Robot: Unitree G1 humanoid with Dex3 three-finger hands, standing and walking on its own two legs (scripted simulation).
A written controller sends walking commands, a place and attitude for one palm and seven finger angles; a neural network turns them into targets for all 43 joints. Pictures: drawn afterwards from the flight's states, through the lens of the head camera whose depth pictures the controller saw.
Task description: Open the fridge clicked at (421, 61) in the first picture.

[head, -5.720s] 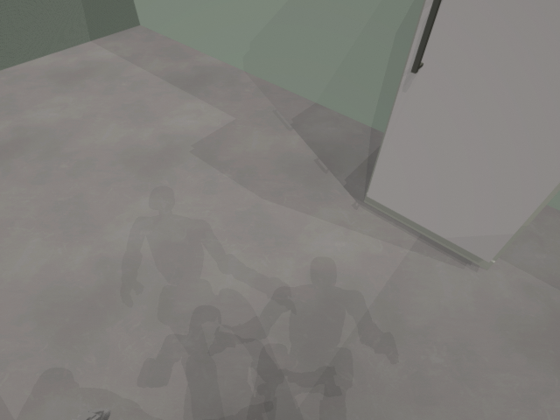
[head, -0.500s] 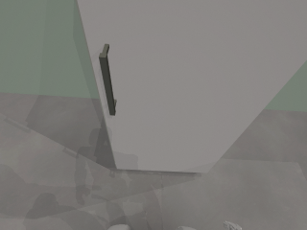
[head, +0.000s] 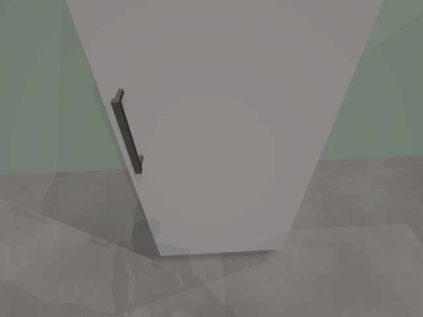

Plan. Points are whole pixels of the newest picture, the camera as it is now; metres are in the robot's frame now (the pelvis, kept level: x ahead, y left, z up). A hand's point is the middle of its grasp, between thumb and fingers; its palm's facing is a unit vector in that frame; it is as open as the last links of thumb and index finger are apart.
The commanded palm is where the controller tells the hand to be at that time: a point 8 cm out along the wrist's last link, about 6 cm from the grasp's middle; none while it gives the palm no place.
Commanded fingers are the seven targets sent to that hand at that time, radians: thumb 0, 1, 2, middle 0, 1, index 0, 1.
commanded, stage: come to a stop and stand still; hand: left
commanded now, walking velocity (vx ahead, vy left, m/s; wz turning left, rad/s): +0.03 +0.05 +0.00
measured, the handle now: (130, 135) +0.50 +0.23 +0.07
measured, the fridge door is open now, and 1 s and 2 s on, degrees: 0 0 0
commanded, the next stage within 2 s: look again from close up in 0.60 s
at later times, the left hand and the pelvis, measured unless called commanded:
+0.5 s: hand out of the picture +0.02 +0.24 -0.19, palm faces +0.04 -0.97 -0.23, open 7.4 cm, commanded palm none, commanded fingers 0.00 0.90 0.90 -0.20 -0.30 -0.20 -0.30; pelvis +0.01 +0.05 -0.02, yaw +1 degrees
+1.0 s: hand out of the picture +0.01 +0.21 -0.18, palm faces +0.02 -0.98 -0.22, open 7.4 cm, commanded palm none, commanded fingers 0.00 0.90 0.90 -0.20 -0.30 -0.20 -0.30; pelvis +0.00 +0.03 -0.01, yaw +0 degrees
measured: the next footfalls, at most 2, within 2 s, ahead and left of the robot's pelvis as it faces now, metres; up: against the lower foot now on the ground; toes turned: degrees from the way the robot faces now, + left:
left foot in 0.10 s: +0.04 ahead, +0.14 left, +0.00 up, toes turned +5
